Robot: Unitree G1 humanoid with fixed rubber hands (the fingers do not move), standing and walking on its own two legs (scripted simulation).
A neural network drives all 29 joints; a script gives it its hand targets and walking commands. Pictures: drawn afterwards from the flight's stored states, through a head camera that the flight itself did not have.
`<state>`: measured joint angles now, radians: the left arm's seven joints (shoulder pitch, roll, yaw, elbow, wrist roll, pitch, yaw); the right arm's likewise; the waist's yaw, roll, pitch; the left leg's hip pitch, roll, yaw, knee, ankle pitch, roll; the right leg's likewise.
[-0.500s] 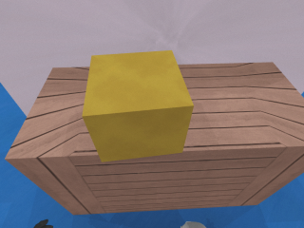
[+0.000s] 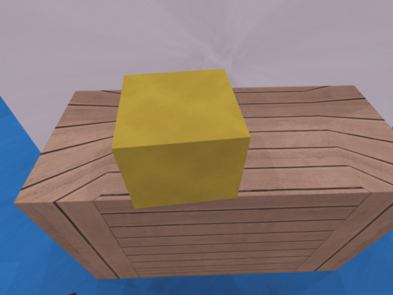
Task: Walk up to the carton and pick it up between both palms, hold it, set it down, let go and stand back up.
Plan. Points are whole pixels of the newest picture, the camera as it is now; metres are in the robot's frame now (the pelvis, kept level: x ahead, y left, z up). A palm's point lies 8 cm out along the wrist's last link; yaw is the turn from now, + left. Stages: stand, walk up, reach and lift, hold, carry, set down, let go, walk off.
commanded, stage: walk up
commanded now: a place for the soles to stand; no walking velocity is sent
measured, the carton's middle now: (180, 136) +0.49 +0.05 +0.05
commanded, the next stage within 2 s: none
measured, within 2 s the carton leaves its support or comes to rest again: neither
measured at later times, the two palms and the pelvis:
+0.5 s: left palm out of the picture +0.08 +0.32 -0.10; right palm out of the picture +0.03 -0.32 -0.08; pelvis +0.00 +0.00 +0.01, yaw +0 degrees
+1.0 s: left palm out of the picture +0.04 +0.34 -0.08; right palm out of the picture +0.04 -0.31 -0.10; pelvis +0.01 +0.01 +0.01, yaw +0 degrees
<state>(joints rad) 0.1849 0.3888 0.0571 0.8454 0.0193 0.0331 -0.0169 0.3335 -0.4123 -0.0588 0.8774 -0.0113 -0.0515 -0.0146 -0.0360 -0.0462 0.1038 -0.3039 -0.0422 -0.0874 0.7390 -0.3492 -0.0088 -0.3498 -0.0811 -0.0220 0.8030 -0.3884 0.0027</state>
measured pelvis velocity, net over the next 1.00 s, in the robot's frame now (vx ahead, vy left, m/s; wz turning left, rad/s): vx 0.01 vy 0.01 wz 0.00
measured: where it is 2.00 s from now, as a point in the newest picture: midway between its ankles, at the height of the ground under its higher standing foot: outside the picture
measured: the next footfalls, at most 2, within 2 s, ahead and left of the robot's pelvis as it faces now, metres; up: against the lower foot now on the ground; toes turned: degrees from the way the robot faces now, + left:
left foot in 1.12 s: +0.14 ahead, +0.18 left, +0.00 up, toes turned -2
right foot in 1.64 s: +0.08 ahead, -0.06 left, +0.00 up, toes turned +2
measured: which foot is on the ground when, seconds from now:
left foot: down 0.00-0.70, up 0.72-1.00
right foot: down 0.00-1.00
